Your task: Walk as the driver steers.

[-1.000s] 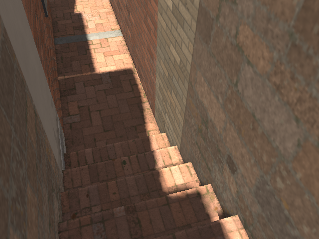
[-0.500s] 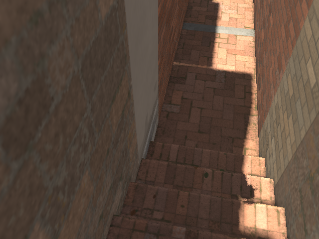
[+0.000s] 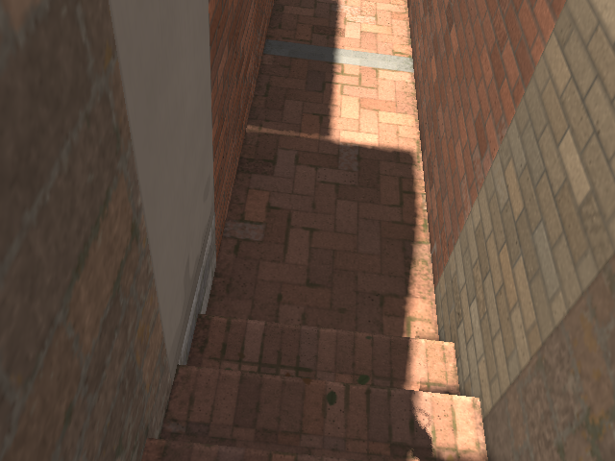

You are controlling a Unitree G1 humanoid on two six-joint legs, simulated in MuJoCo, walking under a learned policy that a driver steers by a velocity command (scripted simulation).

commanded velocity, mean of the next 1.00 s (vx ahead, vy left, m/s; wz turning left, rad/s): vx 0.92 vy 0.10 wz -0.28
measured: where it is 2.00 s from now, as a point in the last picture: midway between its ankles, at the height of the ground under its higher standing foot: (334, 315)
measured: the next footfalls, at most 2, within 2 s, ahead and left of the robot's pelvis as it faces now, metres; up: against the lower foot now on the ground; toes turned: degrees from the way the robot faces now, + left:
right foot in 0.10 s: +0.19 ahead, -0.09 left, -0.17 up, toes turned -5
left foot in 0.46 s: +0.51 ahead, +0.02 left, -0.35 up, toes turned -33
